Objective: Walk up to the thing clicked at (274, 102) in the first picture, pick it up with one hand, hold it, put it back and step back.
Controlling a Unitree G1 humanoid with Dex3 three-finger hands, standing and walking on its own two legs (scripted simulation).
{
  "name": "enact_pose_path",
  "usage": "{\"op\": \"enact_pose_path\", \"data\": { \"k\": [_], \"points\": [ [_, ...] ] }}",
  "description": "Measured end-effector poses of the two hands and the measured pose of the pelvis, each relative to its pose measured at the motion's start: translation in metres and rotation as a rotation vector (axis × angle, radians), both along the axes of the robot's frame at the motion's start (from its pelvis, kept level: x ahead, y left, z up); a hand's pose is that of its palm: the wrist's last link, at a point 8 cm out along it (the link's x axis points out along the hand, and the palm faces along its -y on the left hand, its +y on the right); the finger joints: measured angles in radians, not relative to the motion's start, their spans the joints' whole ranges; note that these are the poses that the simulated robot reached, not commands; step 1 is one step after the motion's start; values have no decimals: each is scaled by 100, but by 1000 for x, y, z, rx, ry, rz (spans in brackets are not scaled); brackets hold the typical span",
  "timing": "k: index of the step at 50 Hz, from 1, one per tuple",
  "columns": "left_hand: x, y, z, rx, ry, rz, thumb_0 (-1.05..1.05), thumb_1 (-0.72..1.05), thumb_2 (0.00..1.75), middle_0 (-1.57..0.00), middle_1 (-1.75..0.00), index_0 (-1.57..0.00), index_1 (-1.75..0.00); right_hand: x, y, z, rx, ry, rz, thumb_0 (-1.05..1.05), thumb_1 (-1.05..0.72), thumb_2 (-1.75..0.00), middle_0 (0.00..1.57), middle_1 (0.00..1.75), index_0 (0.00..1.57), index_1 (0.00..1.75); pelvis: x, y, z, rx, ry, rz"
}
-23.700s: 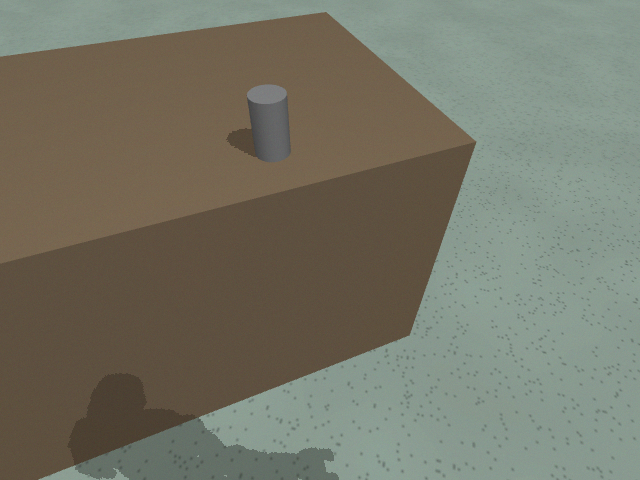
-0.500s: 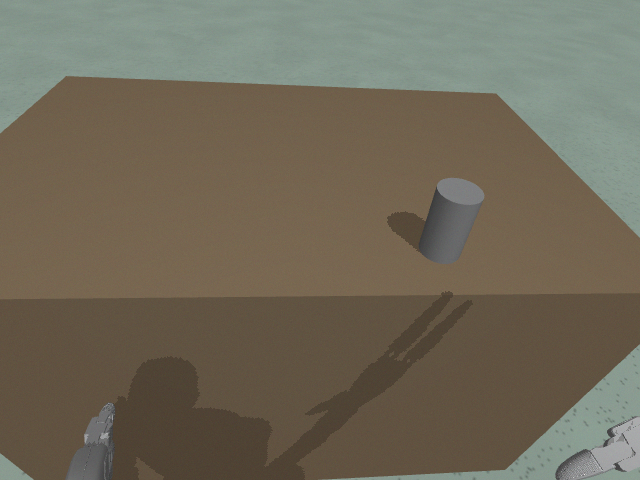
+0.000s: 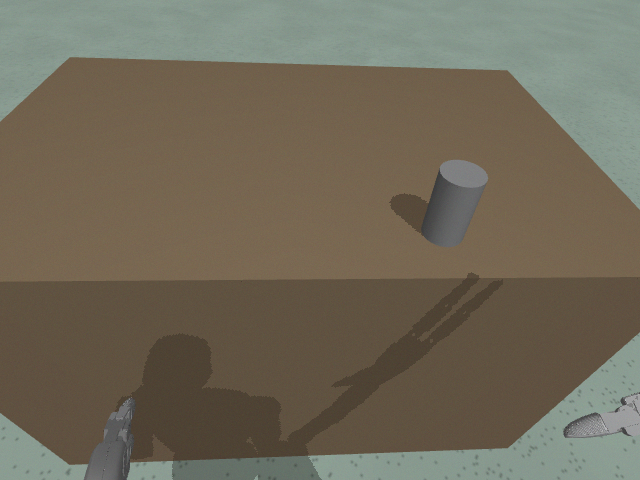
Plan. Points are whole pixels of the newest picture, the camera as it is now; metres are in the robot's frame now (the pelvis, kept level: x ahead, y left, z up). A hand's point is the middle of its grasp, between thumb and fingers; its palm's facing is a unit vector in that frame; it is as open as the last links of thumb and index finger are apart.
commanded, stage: home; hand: right
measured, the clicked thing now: (452, 204) +0.49 -0.21 +0.09
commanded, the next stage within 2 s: none
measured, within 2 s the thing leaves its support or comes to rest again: neither
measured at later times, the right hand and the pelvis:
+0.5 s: hand (468, 446) +0.19 -0.19 -0.06, palm faces +0.10 +0.97 -0.20, open 17.3 cm; pelvis +0.02 -0.01 +0.00, yaw +0 degrees
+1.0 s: hand (449, 433) +0.22 -0.18 -0.09, palm faces +0.09 +0.97 -0.23, open 17.4 cm; pelvis +0.04 -0.01 +0.00, yaw +2 degrees
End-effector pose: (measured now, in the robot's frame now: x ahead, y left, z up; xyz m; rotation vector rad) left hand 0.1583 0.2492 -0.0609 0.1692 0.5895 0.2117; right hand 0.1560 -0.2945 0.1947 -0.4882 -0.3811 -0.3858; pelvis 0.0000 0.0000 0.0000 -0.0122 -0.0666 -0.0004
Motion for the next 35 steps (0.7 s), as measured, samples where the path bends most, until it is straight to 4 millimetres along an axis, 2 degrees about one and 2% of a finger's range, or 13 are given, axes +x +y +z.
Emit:
{"op": "enact_pose_path", "data": {
  "k": [5, 8, 13, 17, 23, 26, 30, 35],
  "points": [
    [10, -36, -6, -68, 15, -58, -1, -18, 37, -11, -16, -11, -16, 18, 6, -33, 91, 102, 47, -1, 53, -7, 6, 6, 6, 6, 4, -2, 1, 5, 9, 4],
    [10, -47, -15, -111, 48, -61, -1, 2, 47, -13, -19, -13, -19, 22, 12, -62, 146, 242, 63, -1, 52, -8, 6, 6, 7, 6, 7, -5, 2, 7, 19, 5],
    [6, -35, -23, -92, 103, -26, -1, 34, 62, -15, -22, -16, -22, 12, 19, -116, 236, 494, 47, -1, 51, -8, 7, 6, 7, 6, 14, -11, 3, 8, 33, 5],
    [10, -24, -19, -34, 124, -22, 0, 57, 73, -17, -25, -18, -25, 7, 26, -158, 317, 638, 28, -1, 52, -7, 6, 6, 7, 6, 18, -10, 3, 7, 40, 5],
    [29, -32, -11, -8, 108, -52, 0, 79, 84, -19, -28, -19, -28, 13, 56, -218, 425, 828, 74, -1, 52, -7, 6, 5, 6, 6, 22, -6, 2, 11, 60, 2],
    [31, -33, -13, 5, 125, -76, 0, 84, 87, -19, -29, -20, -29, 14, 61, -235, 451, 890, 60, -1, 52, -7, 6, 5, 7, 6, 25, -6, 2, 14, 64, 5],
    [25, -29, -21, 16, 178, -82, 0, 87, 88, -20, -30, -20, -30, 13, 59, -254, 465, 966, 15, -1, 52, -7, 6, 5, 7, 6, 29, -6, 0, 18, 76, 3],
    [11, -22, -35, 19, 258, -62, 0, 89, 89, -20, -30, -20, -30, 21, 57, -266, 455, 1032, -13, -1, 51, -7, 6, 5, 6, 6, 32, -7, -2, 16, 92, 6]
  ]
}}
